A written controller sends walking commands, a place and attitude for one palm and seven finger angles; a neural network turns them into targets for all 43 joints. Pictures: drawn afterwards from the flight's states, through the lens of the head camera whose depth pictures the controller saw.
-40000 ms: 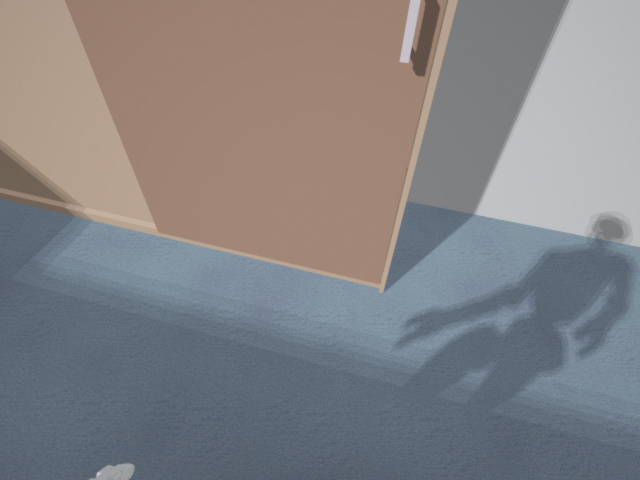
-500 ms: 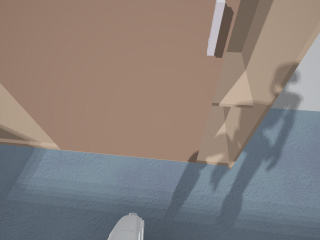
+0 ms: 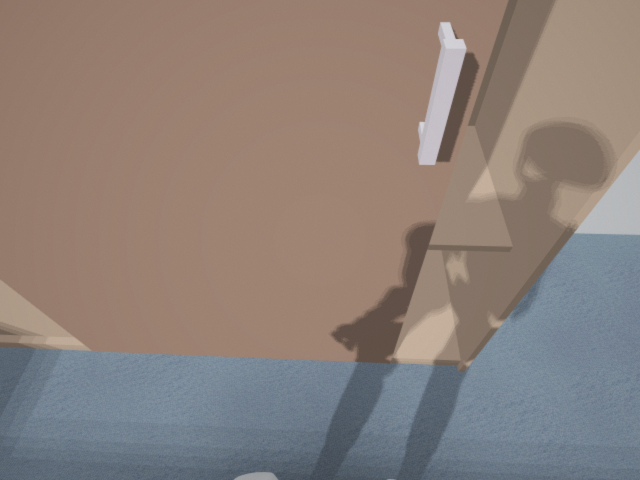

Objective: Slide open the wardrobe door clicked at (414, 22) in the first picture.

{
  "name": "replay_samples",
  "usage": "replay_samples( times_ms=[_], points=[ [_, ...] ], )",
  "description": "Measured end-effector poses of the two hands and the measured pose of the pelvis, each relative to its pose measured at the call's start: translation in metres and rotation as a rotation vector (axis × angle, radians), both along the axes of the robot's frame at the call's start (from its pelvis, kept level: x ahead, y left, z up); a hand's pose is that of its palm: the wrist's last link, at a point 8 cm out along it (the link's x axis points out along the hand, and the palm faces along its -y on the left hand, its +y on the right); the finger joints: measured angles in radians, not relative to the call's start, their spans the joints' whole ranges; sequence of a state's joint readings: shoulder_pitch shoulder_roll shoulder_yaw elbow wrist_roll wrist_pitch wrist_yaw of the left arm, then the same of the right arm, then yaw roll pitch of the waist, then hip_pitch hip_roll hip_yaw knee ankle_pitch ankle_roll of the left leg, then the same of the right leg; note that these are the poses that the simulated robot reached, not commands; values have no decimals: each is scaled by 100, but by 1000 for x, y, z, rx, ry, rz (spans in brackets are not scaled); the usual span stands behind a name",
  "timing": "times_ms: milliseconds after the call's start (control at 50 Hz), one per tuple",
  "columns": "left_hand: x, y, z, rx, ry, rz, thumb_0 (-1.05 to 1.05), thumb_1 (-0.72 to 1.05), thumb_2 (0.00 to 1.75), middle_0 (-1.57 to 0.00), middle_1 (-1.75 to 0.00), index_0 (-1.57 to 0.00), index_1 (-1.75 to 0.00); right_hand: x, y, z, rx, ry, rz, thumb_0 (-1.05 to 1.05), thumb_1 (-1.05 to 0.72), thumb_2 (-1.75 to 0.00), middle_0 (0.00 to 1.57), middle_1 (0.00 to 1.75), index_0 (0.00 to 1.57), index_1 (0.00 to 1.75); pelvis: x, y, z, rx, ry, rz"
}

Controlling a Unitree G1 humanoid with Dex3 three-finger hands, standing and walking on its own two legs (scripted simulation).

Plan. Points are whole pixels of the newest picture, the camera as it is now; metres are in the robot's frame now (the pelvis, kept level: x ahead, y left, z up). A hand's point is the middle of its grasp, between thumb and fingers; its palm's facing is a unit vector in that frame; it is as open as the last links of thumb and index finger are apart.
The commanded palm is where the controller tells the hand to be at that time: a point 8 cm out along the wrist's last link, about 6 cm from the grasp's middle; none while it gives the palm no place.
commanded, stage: come to a stop and stand still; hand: right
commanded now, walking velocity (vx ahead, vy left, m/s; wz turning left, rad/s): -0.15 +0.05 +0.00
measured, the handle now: (435, 98) +0.49 -0.10 +0.22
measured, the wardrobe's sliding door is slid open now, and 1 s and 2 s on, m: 0.22 0.22 0.22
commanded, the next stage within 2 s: look again from close up in 1.22 s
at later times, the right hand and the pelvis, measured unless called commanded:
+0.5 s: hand out of the picture +0.02 -0.15 -0.16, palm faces -0.03 +0.97 -0.25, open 7.4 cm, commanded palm none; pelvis -0.03 +0.04 +0.01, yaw +2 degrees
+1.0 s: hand out of the picture -0.03 -0.16 -0.15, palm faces -0.03 +0.97 -0.25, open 7.4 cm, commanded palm none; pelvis -0.06 +0.02 +0.01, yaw +2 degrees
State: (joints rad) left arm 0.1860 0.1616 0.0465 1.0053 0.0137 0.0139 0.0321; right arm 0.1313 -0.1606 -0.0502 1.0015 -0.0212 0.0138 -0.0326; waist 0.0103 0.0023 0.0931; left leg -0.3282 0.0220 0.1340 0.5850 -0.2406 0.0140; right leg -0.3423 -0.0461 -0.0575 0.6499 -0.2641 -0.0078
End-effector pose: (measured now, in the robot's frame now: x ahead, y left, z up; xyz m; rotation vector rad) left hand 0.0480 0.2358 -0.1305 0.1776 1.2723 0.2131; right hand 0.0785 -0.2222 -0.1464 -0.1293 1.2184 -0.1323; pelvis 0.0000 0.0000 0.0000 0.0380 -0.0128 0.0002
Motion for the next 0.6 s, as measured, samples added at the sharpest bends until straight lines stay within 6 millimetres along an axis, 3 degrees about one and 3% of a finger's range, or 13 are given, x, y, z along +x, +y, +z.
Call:
replay_samples(
  times_ms=[120,240,360,440,600],
  points=[
    [31,-10,13,1,-31,-64,0,92,90,-19,-30,-19,-30,-18,-19,11,-29,83,-39,0,-92,-90,20,30,20,29,5,-3,13,-5,17,9],
    [34,-1,12,-14,-42,-52,0,91,90,-20,-30,-20,-30,-39,-23,23,-77,139,-26,1,-91,-90,20,30,20,29,-3,6,18,-6,31,30],
    [7,29,-8,-48,-25,-2,0,91,90,-20,-30,-20,-30,-51,-8,24,-130,114,13,1,-91,-90,20,30,20,29,-17,28,5,-51,27,44],
    [-19,44,-10,-50,30,28,0,91,90,-20,-30,-20,-30,-60,10,27,-114,124,34,1,-91,-90,20,30,20,29,-24,34,8,-41,17,29],
    [-68,44,0,-7,108,32,0,91,90,-19,-30,-19,-30,-59,31,9,-24,79,21,1,-91,-90,20,30,20,30,-33,35,7,-29,7,12]
  ],
)
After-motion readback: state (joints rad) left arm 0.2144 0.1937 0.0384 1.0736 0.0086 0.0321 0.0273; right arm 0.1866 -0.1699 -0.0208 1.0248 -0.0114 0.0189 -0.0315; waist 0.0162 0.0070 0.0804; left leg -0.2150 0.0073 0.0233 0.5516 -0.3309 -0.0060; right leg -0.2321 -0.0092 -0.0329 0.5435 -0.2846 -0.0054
